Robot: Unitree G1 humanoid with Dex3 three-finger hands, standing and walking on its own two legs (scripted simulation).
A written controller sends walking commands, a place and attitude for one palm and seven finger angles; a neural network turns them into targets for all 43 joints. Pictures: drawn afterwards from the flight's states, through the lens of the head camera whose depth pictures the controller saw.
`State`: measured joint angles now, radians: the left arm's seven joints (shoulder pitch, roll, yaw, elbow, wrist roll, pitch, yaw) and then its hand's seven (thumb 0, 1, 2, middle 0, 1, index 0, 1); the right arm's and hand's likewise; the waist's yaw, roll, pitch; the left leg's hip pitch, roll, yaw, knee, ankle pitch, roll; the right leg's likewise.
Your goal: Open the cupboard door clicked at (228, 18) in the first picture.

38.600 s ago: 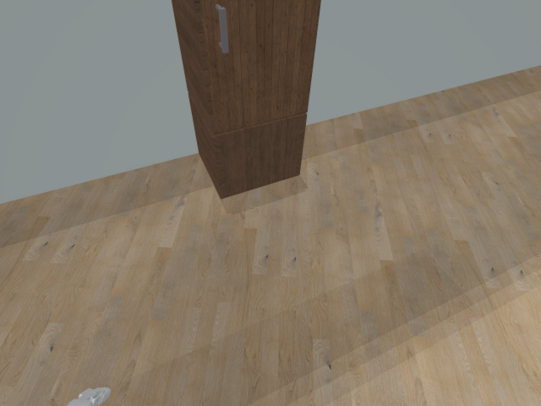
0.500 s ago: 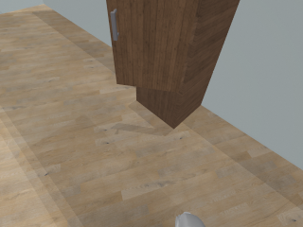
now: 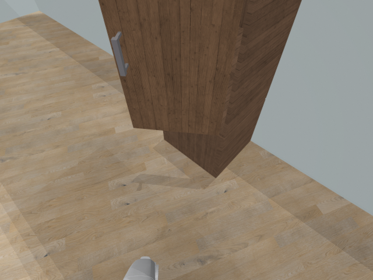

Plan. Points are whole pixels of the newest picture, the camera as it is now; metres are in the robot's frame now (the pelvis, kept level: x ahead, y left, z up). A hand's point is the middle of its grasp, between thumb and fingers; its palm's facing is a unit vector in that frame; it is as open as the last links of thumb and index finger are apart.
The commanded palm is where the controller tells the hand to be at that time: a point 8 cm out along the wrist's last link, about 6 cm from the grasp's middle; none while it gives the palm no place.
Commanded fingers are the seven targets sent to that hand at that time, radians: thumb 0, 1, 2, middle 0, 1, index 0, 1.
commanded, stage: take the last steps up to it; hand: left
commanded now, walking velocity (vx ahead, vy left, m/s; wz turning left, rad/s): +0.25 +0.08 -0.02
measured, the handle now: (121, 54) +0.76 +0.26 +0.06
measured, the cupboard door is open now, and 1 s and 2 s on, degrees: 36 36 36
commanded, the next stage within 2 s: come to a stop and stand still in 0.20 s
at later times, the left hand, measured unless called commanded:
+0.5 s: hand (92, 251) +0.21 +0.27 -0.18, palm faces -0.01 -0.98 -0.20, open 7.3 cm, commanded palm none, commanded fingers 0.00 0.90 0.90 -0.20 -0.30 -0.20 -0.30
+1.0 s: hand (108, 242) +0.23 +0.22 -0.17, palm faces -0.03 -0.98 -0.21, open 7.3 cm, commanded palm none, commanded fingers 0.00 0.90 0.90 -0.20 -0.30 -0.20 -0.30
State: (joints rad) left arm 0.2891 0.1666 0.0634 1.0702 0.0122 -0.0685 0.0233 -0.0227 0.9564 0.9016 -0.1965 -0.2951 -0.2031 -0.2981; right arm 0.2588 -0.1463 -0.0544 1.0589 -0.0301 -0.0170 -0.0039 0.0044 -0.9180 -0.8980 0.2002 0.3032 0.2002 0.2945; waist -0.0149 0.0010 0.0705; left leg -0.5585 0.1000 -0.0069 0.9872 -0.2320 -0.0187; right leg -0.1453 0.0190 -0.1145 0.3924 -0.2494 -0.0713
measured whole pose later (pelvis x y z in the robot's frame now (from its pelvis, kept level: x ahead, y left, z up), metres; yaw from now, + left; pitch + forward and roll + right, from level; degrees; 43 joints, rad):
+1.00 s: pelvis +0.15 +0.05 +0.00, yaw -3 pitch +0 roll +1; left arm 0.16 0.17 0.03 1.00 0.02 0.00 0.03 0.00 0.92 0.90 -0.20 -0.30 -0.21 -0.30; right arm 0.20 -0.18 -0.05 1.06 -0.01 0.05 -0.01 0.00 -0.91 -0.90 0.20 0.30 0.20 0.29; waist 0.00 -0.02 0.08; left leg -0.27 0.00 0.03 0.67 -0.42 -0.05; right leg -0.24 -0.05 -0.08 0.50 -0.26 -0.02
